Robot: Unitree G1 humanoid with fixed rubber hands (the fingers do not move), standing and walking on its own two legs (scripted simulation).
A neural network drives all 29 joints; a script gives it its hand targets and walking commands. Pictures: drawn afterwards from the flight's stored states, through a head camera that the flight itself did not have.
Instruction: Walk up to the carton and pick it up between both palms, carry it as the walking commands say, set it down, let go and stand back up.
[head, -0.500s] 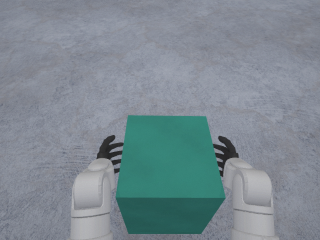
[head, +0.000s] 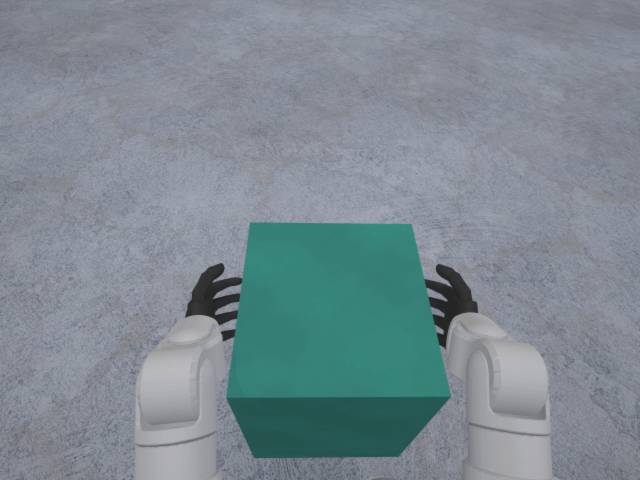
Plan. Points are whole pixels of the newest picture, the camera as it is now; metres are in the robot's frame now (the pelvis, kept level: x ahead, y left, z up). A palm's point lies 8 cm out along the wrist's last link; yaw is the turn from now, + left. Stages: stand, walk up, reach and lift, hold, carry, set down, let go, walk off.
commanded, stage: carry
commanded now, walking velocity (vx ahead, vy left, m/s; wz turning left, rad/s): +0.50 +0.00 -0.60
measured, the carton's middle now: (329, 347) +0.30 +0.00 +0.00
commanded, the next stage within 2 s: none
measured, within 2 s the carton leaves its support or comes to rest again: neither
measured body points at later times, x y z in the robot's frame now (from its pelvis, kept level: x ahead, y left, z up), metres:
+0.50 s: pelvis +0.30 -0.06 -0.02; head +0.33 -0.07 +0.43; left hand +0.62 +0.03 +0.04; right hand +0.56 -0.26 +0.02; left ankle +0.24 +0.09 -0.65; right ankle +0.33 -0.11 -0.75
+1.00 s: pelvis +0.63 -0.09 +0.00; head +0.68 -0.08 +0.44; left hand +0.96 -0.13 +0.04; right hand +0.80 -0.38 +0.06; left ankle +0.70 -0.02 -0.75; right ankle +0.48 -0.12 -0.65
